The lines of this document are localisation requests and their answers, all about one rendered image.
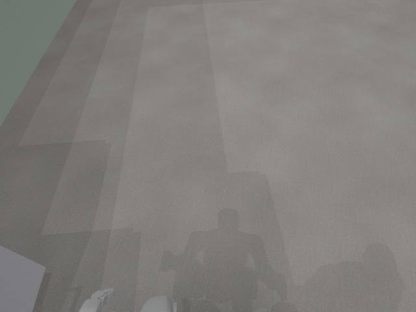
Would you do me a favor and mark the fridge door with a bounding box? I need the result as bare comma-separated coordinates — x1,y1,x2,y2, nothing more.
0,246,44,312

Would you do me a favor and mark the left robot hand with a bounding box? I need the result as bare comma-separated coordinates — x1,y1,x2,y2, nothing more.
79,288,116,312

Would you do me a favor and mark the robot left thigh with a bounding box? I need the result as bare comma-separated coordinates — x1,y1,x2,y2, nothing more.
140,296,177,312

